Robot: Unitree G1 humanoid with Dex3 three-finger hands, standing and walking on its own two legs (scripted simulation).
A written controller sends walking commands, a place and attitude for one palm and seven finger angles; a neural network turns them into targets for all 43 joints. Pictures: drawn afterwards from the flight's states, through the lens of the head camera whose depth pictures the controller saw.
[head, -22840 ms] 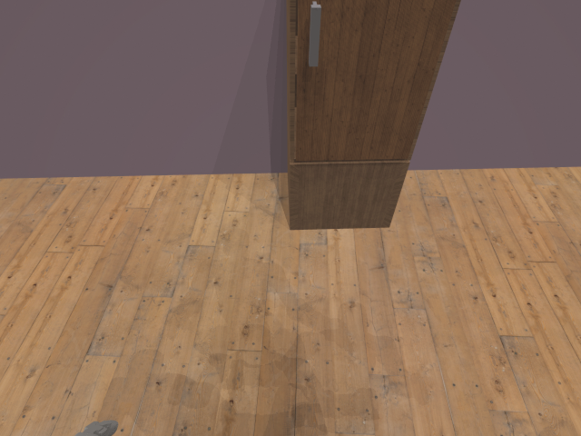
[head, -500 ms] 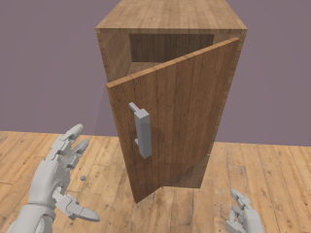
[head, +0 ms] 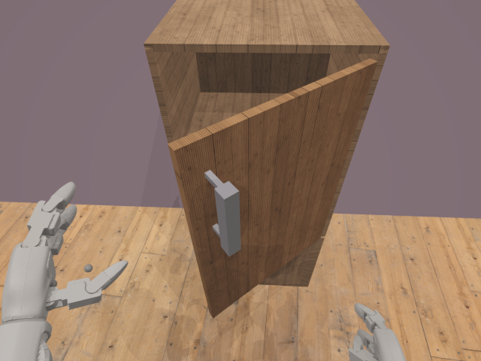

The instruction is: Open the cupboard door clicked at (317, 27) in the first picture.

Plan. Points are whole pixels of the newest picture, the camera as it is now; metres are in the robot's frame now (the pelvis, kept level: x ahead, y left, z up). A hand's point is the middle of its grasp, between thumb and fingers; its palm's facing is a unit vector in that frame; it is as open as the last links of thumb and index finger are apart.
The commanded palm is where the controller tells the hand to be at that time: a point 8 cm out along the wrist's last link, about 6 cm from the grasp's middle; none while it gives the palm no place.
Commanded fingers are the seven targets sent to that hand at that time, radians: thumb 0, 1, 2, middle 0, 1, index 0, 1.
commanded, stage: draw the hand back to the body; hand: left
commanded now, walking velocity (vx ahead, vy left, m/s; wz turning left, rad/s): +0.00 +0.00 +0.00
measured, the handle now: (221, 213) +0.31 +0.07 +0.11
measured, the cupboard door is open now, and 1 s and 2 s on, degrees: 40 40 40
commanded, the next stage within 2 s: step back with the hand held close in 0.62 s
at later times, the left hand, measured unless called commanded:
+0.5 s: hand (79, 250) +0.21 +0.24 +0.15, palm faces +0.42 -0.82 -0.40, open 7.6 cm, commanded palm +0.16 +0.29 +0.17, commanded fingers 0.00 0.90 0.90 -0.20 -0.30 -0.20 -0.30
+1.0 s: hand (81, 260) +0.19 +0.23 +0.14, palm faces +0.31 -0.81 -0.50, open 7.4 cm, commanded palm +0.14 +0.28 +0.17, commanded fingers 0.00 0.90 0.90 -0.20 -0.30 -0.20 -0.30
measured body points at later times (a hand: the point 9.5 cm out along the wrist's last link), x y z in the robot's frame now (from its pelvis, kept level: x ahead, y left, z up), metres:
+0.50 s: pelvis +0.01 -0.01 +0.00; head +0.01 -0.03 +0.45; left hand +0.18 +0.28 +0.17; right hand +0.20 -0.24 -0.09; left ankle +0.02 +0.10 -0.74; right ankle -0.04 -0.11 -0.74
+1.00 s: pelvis -0.01 -0.01 +0.00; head +0.00 -0.03 +0.45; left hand +0.17 +0.27 +0.17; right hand +0.17 -0.26 -0.09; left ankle +0.02 +0.10 -0.74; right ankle -0.04 -0.11 -0.74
